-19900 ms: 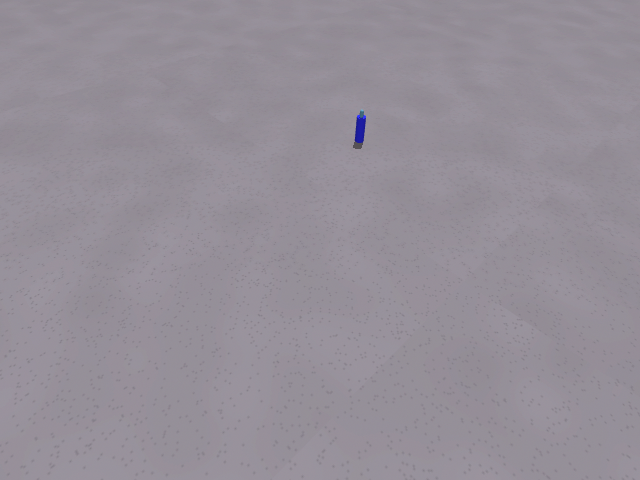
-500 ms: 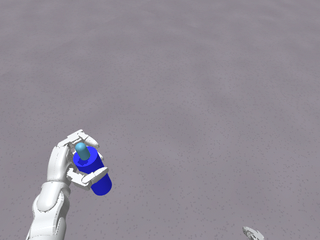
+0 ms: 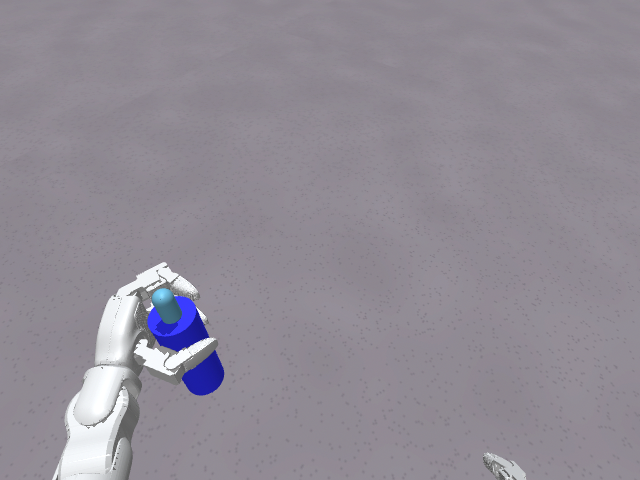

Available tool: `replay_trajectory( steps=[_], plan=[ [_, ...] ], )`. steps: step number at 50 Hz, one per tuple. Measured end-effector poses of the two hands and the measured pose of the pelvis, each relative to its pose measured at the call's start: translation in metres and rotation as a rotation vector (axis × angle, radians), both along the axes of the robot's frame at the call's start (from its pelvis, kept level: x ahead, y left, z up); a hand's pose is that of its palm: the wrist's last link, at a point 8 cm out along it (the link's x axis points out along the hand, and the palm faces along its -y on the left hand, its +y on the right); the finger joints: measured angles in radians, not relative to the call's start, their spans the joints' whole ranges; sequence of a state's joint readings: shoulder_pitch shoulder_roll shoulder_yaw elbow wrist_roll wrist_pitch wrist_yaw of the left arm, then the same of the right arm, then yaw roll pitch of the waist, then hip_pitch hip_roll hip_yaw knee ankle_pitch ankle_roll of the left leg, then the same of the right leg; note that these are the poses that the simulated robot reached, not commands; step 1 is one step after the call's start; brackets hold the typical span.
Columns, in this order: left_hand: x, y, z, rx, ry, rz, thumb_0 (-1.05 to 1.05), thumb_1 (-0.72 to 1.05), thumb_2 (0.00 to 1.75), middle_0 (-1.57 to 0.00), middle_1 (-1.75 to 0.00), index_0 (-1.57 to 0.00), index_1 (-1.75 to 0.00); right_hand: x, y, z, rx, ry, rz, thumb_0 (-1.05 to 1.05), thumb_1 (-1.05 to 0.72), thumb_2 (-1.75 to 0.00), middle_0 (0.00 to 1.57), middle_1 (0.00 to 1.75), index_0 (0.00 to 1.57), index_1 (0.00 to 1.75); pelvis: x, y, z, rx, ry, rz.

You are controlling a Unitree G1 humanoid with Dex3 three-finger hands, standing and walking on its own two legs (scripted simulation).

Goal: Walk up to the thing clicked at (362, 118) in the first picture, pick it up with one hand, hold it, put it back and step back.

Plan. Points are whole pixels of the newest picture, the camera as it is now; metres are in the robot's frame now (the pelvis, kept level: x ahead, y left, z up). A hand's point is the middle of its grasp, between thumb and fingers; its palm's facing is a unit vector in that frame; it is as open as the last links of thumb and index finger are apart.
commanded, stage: hold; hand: left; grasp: from the side
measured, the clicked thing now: (185, 341) +0.31 +0.17 +0.03
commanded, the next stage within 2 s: crouch in 1.80 s
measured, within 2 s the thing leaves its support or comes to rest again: neither
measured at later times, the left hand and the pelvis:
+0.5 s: hand (180, 321) +0.32 +0.17 +0.05, palm faces +0.00 -1.00 -0.01, open 8.7 cm; pelvis +0.00 +0.00 +0.00, yaw +0 degrees
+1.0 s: hand (181, 321) +0.32 +0.17 +0.05, palm faces +0.01 -1.00 +0.00, open 8.7 cm; pelvis +0.00 +0.00 +0.00, yaw +0 degrees
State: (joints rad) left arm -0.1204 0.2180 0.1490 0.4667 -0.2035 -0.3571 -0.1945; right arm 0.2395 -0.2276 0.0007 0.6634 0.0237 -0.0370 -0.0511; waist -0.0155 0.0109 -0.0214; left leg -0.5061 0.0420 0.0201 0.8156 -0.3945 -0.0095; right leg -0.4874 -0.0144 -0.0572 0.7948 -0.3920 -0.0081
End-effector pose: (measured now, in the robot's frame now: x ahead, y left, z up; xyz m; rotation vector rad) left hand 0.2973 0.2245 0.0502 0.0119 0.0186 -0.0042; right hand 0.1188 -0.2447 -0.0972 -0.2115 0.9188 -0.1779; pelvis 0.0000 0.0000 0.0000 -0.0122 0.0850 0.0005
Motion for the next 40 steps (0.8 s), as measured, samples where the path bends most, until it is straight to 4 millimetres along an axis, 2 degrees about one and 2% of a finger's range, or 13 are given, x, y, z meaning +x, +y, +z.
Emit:
replay_trajectory(
  steps=[27, 40],
  plan=[
    [0.0011, -0.0008, 0.0051, 0.002, -0.025, -0.003, 0.00, -0.37, 1.11, -0.89, -1.26, -0.88, -1.27, -0.0086, -0.0022, -0.0007, -0.002, 0.015, -0.002, 0.01, -0.91, -0.90, 0.20, 0.30, 0.20, 0.30, -0.0030, -0.0010, 0.0017, 0.002, -0.003, 0.000],
    [0.0057, -0.0023, 0.0025, -0.006, -0.013, 0.004, 0.00, -0.37, 1.11, -0.89, -1.26, -0.88, -1.27, -0.0048, -0.0036, 0.0008, -0.004, 0.014, -0.008, 0.01, -0.91, -0.90, 0.20, 0.30, 0.20, 0.30, 0.0013, -0.0013, 0.0023, 0.002, 0.000, -0.001]
  ],
)
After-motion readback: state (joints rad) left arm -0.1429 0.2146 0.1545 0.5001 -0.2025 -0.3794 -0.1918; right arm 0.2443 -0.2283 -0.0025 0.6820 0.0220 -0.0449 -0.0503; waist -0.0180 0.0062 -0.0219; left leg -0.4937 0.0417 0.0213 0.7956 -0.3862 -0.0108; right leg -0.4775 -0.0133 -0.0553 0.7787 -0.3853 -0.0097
